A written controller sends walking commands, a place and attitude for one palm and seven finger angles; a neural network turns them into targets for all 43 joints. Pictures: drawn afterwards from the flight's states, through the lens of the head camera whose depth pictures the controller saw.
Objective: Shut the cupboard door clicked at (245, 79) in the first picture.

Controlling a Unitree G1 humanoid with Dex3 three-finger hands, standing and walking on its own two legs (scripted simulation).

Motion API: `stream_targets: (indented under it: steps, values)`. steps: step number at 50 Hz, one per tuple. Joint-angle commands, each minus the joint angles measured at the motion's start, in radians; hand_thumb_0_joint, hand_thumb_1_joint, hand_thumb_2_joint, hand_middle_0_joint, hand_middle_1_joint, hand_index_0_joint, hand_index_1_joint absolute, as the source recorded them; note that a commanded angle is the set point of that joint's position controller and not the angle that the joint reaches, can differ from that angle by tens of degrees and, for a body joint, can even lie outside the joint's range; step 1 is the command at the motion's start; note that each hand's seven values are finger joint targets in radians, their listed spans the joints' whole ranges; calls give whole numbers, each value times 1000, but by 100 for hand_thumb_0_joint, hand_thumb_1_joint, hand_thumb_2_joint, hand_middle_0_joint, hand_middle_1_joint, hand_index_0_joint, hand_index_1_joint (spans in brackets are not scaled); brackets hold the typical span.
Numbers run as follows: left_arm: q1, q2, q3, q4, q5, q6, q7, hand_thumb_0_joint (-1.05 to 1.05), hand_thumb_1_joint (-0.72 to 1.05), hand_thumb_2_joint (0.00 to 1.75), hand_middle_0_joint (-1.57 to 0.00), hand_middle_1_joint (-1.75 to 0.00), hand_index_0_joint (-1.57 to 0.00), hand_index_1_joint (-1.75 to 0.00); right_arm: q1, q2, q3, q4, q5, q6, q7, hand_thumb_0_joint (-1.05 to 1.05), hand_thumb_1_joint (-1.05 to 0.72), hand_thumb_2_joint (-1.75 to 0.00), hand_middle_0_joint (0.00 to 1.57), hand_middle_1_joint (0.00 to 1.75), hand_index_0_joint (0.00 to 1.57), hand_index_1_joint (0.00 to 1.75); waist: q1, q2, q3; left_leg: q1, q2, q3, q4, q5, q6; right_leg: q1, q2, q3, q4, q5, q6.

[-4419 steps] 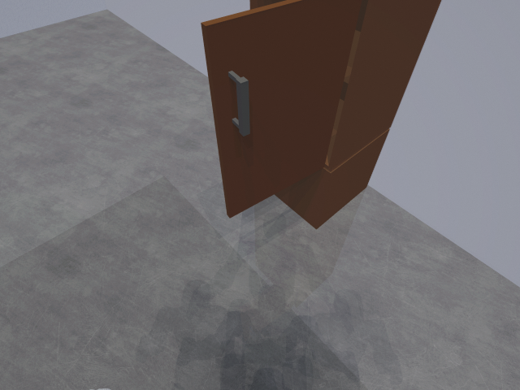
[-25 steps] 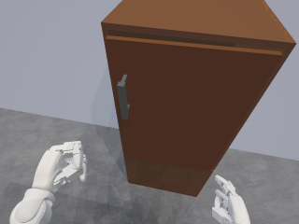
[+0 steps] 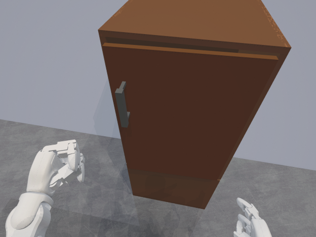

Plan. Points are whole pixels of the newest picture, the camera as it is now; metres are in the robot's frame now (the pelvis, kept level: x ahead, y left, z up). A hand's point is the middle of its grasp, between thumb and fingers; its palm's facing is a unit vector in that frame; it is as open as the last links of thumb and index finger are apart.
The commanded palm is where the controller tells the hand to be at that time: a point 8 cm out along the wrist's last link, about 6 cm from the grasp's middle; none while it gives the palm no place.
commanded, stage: bring the fist close to the handle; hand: left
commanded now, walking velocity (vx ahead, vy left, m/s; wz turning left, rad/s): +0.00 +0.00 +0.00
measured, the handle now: (124, 105) +0.45 +0.14 +0.10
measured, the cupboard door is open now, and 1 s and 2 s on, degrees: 3 3 1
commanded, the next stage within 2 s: push the door shut along its arc in 1.48 s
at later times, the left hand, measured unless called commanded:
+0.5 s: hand (105, 153) +0.28 +0.15 +0.09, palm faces -0.05 -1.00 -0.04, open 3.1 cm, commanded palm +0.25 +0.21 +0.10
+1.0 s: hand (122, 135) +0.33 +0.12 +0.11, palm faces -0.06 -1.00 -0.03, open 3.1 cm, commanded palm +0.32 +0.17 +0.10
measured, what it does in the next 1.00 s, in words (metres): stands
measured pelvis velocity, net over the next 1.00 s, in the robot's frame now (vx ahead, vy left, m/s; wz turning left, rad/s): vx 0.01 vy -0.01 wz -0.01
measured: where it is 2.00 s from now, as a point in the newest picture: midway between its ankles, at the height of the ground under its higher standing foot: outside the picture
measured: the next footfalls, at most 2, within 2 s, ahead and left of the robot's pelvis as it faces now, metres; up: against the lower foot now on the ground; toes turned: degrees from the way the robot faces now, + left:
none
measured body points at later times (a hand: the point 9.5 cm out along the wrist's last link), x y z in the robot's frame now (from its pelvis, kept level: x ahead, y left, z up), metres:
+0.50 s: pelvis +0.01 -0.03 +0.00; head +0.01 -0.05 +0.45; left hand +0.28 +0.21 +0.10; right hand +0.17 -0.28 -0.08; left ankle +0.03 +0.08 -0.72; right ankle -0.01 -0.10 -0.72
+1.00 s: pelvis +0.01 -0.01 +0.00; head +0.02 -0.02 +0.45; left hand +0.33 +0.18 +0.11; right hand +0.18 -0.24 -0.09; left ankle +0.03 +0.08 -0.72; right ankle -0.01 -0.10 -0.72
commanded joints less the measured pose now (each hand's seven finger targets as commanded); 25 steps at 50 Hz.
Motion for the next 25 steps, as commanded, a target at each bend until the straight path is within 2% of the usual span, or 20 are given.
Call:
stream_targets:
  steps: [1, 2, 3, 4, 5, 6, 8, 10, 11, 12, 13, 14, 15, 17, 18, 20, 21, 22, 24, 25]
  values:
    - [-67, 136, 33, -140, -8, 2, -45, 0, 90, 90, -130, -150, -130, -150, -104, -131, -52, -167, 12, -59, -19, 0, -90, -90, 20, 30, 20, 30, 2, -8, -71, 95, 26, -84, -126, 66, -23, -56, -5, 50, -123, 104, 7]
    - [-77, 131, 33, -164, -13, 5, -48, 0, 90, 90, -130, -150, -130, -150, -111, -126, -51, -176, 12, -58, -21, 0, -90, -90, 20, 30, 20, 30, 4, -17, -91, 99, 21, -75, -120, 81, -20, -46, -9, 55, -125, 111, 11]
    - [-95, 159, 63, -177, -18, 2, -44, 0, 90, 90, -130, -150, -130, -150, -114, -125, -50, -181, 9, -58, -24, 0, -90, -90, 20, 30, 20, 30, 7, -45, -97, 95, 21, -75, -120, 81, -19, -45, -8, 56, -126, 103, 14]
    - [-115, 159, 72, -192, -25, -7, -40, 0, 90, 90, -130, -150, -130, -150, -124, -122, -47, -183, 8, -58, -28, 0, -90, -90, 20, 30, 20, 30, 6, -48, -91, 94, 18, -71, -116, 78, -18, -48, -9, 62, -132, 89, 16]
    - [-182, 174, 90, -210, -31, -26, -29, 0, 90, 90, -130, -150, -130, -150, -126, -121, -46, -177, 6, -58, -31, 0, -90, -90, 20, 30, 20, 30, 0, -53, -93, 96, 17, -70, -112, 70, -18, -54, -10, 67, -134, 69, 19]
    - [-234, 202, 111, -217, -33, -47, -13, 0, 90, 90, -130, -150, -130, -150, -128, -121, -45, -163, 3, -59, -36, 0, -90, -90, 20, 30, 20, 30, -6, -51, -82, 91, 19, -66, -101, 61, -16, -64, -12, 84, -144, 44, 21]
    - [-320, 192, 116, -176, -36, -85, 3, 0, 90, 90, -130, -150, -130, -150, -131, -113, -40, -143, 4, -63, -37, 0, -90, -90, 20, 30, 20, 30, -18, -8, -62, 92, 17, -68, -99, 38, -19, -88, -14, 89, -145, 6, 18]
    - [-353, 160, 82, -124, -35, -109, 2, 0, 90, 90, -130, -150, -130, -150, -131, -111, -36, -128, 6, -69, -37, 0, -90, -90, 20, 30, 20, 30, -27, 7, -47, 86, 15, -69, -92, 17, -20, -104, -17, 96, -147, -14, 17]
    - [-354, 183, 88, -97, -27, -113, -1, 0, 90, 90, -130, -150, -130, -150, -123, -117, -43, -118, 9, -70, -36, 0, -90, -90, 20, 30, 20, 30, -28, -5, -66, 82, 16, -60, -76, 31, -18, -90, -24, 119, -154, -9, 21]
    - [-346, 144, 49, -80, -26, -108, -15, 0, 90, 90, -130, -150, -130, -150, -126, -114, -41, -121, 10, -74, -34, 0, -90, -90, 20, 30, 20, 30, -26, 28, -85, 86, 12, -56, -75, 39, -18, -82, -30, 123, -151, 6, 21]
    - [-333, 154, 51, -41, -25, -96, -26, 0, 90, 90, -130, -150, -130, -150, -119, -117, -43, -118, 12, -74, -35, 0, -90, -90, 20, 30, 20, 30, -23, 15, -84, 79, 12, -55, -73, 43, -20, -76, -32, 130, -154, 18, 23]
    - [-330, 132, 21, -22, -25, -80, -43, 0, 90, 90, -130, -150, -130, -150, -120, -118, -42, -121, 14, -75, -33, 0, -90, -90, 20, 30, 20, 30, -21, 19, -98, 77, 9, -52, -69, 58, -19, -62, -37, 138, -151, 45, 25]
    - [-322, 145, 25, 1, -24, -63, -55, 0, 90, 90, -130, -150, -130, -150, -114, -122, -44, -122, 17, -73, -34, 0, -90, -90, 20, 30, 20, 30, -16, 11, -103, 71, 9, -51, -64, 70, -19, -51, -40, 145, -151, 67, 29]
    - [-313, 137, 18, 40, -28, -26, -72, 0, 90, 90, -130, -150, -130, -150, -113, -124, -46, -128, 19, -66, -32, 0, -90, -90, 20, 30, 20, 30, -15, -53, -106, 40, 11, -47, -48, 90, -18, -28, -60, 172, -152, 129, 51]
    - [-330, 190, 75, 68, -32, -11, -71, 0, 90, 90, -130, -150, -130, -150, -109, -132, -48, -126, 18, -58, -34, 0, -90, -90, 20, 30, 20, 30, -10, -109, -107, 19, 11, -50, -42, 93, -19, -14, -68, 186, -151, 155, 64]
    - [-373, 198, 99, 44, -36, -6, -65, 0, 90, 90, -130, -150, -130, -150, -123, -127, -49, -141, 17, -48, -33, 0, -90, -90, 20, 30, 20, 30, 2, -111, -137, 23, 6, -44, -46, 115, -19, 10, -70, 182, -138, 197, 66]
    - [-388, 232, 139, 25, -39, -14, -51, 0, 90, 90, -130, -150, -130, -150, -128, -128, -51, -140, 15, -46, -32, 0, -90, -90, 20, 30, 20, 30, 11, -105, -149, 24, 10, -43, -40, 131, -20, 28, -77, 192, -130, 239, 73]
    - [-393, 209, 136, -1, -43, -25, -43, 0, 90, 90, -130, -150, -130, -150, -135, -118, -48, -148, 12, -45, -29, 0, -90, -90, 20, 30, 20, 30, 19, -82, -187, 37, 5, -41, -44, 154, -21, 52, -78, 188, -114, 295, 72]
    - [-388, 207, 154, -29, -43, -53, -21, 0, 90, 90, -130, -150, -130, -150, -126, -111, -47, -150, 9, -44, -23, 0, -90, -90, 20, 30, 20, 30, 27, -48, -219, 70, 3, -34, -49, 202, -22, 67, -66, 159, -85, 401, 65]
    - [-404, 182, 126, -49, -39, -70, -15, 0, 90, 90, -130, -150, -130, -150, -125, -107, -46, -149, 10, -46, -19, 0, -90, -90, 20, 30, 20, 30, 18, -15, -217, 92, 3, -32, -52, 220, -22, 52, -57, 142, -75, 427, 60]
